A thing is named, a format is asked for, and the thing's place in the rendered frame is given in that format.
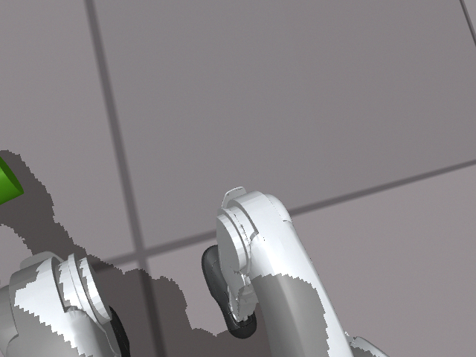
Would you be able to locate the right robot foot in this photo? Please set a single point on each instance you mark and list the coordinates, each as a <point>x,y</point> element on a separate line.
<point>219,291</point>

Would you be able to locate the can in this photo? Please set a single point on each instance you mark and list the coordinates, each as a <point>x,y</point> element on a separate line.
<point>10,187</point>

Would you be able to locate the left robot foot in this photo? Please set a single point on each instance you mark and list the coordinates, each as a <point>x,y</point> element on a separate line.
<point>120,334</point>

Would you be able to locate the right robot hand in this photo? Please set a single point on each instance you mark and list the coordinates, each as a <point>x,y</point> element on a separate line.
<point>363,348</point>

